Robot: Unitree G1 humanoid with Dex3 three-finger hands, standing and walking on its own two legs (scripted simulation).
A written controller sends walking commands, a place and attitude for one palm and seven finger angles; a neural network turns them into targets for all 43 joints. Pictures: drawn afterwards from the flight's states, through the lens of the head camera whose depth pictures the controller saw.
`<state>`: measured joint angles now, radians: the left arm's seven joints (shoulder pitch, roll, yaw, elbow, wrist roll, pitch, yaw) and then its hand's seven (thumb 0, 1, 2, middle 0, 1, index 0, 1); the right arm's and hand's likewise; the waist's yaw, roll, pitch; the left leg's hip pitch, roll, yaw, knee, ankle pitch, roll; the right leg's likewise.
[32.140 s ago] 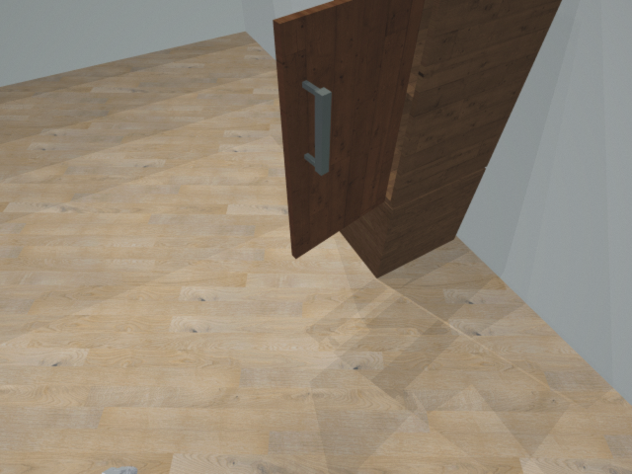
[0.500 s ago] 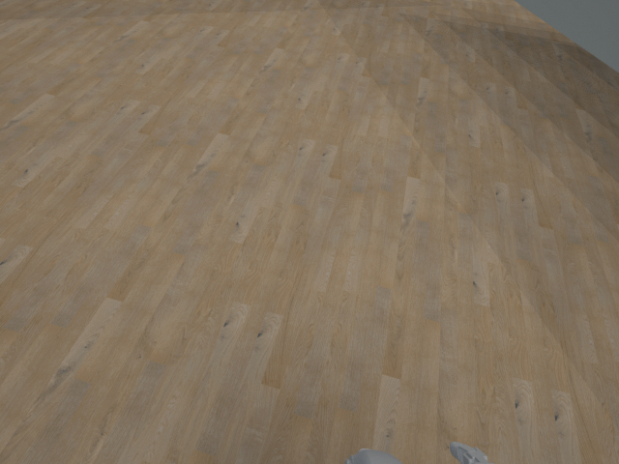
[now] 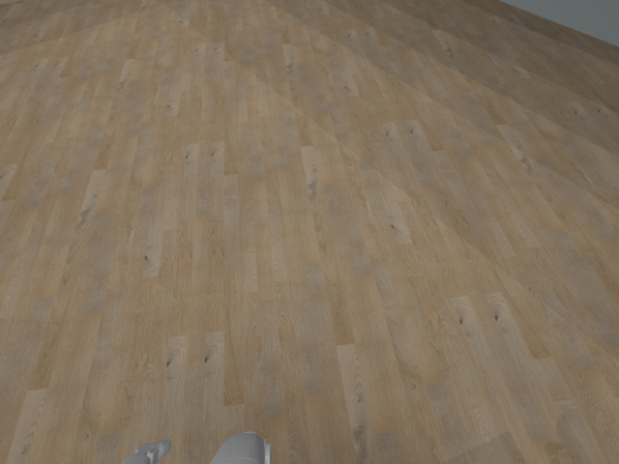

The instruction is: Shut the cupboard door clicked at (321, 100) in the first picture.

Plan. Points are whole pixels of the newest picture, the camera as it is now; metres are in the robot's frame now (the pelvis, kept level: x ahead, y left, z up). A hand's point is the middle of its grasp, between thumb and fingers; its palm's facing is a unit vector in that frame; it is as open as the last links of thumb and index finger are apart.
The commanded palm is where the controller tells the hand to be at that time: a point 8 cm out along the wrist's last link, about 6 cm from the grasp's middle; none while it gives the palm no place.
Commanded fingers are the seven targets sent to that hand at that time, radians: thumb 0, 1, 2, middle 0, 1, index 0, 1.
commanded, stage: turn to face it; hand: left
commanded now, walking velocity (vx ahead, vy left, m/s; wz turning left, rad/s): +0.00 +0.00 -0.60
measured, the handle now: out of the picture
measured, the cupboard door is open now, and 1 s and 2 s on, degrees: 66 66 66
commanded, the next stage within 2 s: none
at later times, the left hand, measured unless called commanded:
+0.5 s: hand (183, 444) +0.16 +0.20 -0.16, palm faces -0.26 -0.93 -0.25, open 7.4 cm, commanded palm none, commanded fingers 0.00 0.90 0.90 -0.20 -0.30 -0.20 -0.30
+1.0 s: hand (240, 415) +0.21 +0.13 -0.18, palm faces -0.50 -0.84 -0.21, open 7.4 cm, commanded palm none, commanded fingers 0.00 0.90 0.90 -0.20 -0.30 -0.20 -0.30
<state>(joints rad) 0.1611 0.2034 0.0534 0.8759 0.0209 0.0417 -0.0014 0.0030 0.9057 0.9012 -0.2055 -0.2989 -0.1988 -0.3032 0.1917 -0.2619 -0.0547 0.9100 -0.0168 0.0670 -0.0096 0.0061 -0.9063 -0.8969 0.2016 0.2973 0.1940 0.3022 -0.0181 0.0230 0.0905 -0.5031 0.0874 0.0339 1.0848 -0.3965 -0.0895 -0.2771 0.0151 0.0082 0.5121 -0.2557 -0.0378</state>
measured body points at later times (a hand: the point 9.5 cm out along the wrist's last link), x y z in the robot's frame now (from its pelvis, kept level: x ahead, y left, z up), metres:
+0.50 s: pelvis +0.01 +0.02 +0.00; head +0.06 +0.00 +0.44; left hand +0.18 +0.25 -0.14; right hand +0.01 -0.24 -0.14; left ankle +0.03 +0.15 -0.74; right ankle -0.04 -0.10 -0.70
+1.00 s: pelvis +0.04 +0.00 -0.01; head +0.09 -0.02 +0.44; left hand +0.23 +0.17 -0.16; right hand +0.00 -0.28 -0.13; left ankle +0.11 +0.10 -0.74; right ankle -0.03 -0.10 -0.74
